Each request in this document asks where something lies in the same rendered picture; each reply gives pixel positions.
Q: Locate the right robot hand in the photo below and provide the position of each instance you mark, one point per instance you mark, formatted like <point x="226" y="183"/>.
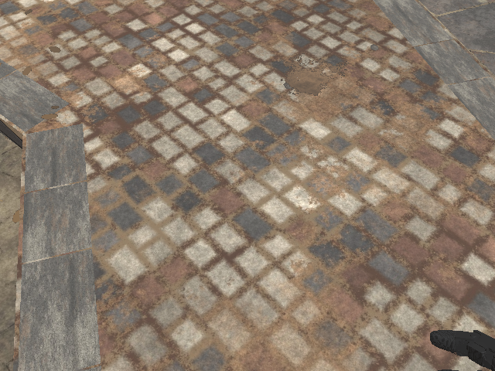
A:
<point x="478" y="346"/>

